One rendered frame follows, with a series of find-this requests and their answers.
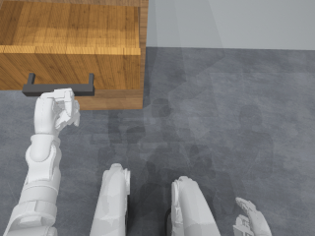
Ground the left robot forearm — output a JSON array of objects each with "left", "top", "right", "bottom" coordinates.
[{"left": 3, "top": 133, "right": 62, "bottom": 236}]

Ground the robot left hand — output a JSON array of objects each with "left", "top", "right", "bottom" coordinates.
[{"left": 33, "top": 88, "right": 81, "bottom": 137}]

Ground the right robot thigh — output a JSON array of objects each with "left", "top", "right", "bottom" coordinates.
[{"left": 171, "top": 178, "right": 221, "bottom": 236}]

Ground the cabinet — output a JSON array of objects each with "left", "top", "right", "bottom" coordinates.
[{"left": 0, "top": 0, "right": 149, "bottom": 110}]

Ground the robot right hand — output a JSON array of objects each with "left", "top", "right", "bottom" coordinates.
[{"left": 233, "top": 197, "right": 272, "bottom": 236}]

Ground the handle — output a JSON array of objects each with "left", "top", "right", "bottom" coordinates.
[{"left": 22, "top": 73, "right": 95, "bottom": 97}]

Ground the left robot upper arm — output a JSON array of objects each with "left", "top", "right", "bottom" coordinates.
[{"left": 6, "top": 225, "right": 58, "bottom": 236}]

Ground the drawer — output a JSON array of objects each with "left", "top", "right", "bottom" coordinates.
[{"left": 0, "top": 0, "right": 141, "bottom": 90}]

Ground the right robot shin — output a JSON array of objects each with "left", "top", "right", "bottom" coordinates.
[{"left": 170, "top": 176, "right": 198, "bottom": 236}]

